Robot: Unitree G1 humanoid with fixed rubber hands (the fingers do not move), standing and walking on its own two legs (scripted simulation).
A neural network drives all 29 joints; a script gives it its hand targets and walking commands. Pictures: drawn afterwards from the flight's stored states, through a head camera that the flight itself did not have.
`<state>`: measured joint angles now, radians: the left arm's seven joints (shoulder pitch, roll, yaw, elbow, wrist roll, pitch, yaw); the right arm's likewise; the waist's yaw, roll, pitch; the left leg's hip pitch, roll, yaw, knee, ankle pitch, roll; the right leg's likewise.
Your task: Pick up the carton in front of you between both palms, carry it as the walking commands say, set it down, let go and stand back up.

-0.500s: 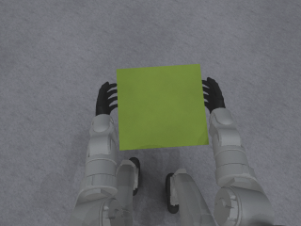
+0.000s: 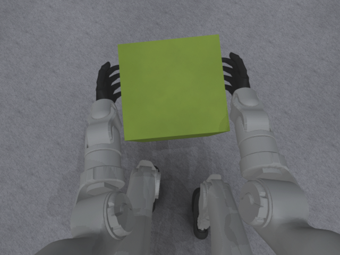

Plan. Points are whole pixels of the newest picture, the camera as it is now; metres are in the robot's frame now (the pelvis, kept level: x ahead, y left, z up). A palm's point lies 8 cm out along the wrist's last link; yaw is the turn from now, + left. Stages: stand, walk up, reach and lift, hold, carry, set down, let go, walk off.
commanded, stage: set down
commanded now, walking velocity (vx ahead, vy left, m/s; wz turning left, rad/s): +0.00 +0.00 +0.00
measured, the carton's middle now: (172, 100) +0.46 +0.06 -0.16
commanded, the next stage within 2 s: none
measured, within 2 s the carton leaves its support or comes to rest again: rests again in 1.88 s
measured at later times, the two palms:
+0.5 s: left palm (118, 106) +0.44 +0.23 -0.24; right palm (216, 91) +0.52 -0.06 -0.24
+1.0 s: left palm (118, 103) +0.47 +0.25 -0.32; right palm (205, 95) +0.54 -0.04 -0.35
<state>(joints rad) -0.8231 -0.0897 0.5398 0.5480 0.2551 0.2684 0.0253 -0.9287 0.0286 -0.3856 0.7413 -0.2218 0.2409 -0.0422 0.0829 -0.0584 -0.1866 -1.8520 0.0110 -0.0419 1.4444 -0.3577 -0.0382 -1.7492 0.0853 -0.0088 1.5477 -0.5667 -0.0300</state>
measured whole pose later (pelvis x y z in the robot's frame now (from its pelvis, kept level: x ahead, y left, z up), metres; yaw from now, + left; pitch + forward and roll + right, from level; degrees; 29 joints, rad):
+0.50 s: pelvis -0.03 +0.01 -0.11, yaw -2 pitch +47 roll -1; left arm -1.10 -0.01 0.57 0.60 0.19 0.29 0.09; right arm -1.30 -0.14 -0.28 0.91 -0.16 0.26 -0.06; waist 0.11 -0.07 0.02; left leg -2.24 0.01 -0.03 1.81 -0.38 -0.02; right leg -2.14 0.10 0.01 1.93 -0.61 0.00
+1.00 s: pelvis -0.02 +0.00 -0.18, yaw +0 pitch +44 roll +2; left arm -1.29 0.16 0.49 0.84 0.03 0.24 0.04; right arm -1.45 -0.23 -0.11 1.03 -0.07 0.24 -0.12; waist 0.19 -0.01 0.20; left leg -2.36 0.00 -0.03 2.02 -0.43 -0.06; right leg -2.25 0.11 -0.01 2.17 -0.68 -0.03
